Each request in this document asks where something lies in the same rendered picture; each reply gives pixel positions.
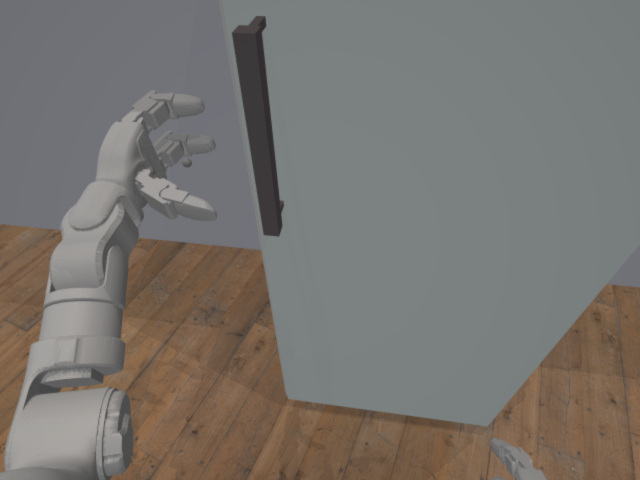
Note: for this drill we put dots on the robot left hand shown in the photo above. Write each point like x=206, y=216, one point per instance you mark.
x=127, y=152

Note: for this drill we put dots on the fridge door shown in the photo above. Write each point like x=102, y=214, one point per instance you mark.
x=460, y=178

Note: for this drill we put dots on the robot left upper arm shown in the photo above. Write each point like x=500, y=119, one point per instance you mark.
x=73, y=435

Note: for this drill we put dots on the robot left forearm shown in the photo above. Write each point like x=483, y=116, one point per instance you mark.
x=80, y=337

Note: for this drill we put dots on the handle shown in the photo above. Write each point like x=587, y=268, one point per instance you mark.
x=249, y=52

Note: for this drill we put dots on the robot right hand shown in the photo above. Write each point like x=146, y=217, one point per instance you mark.
x=517, y=461

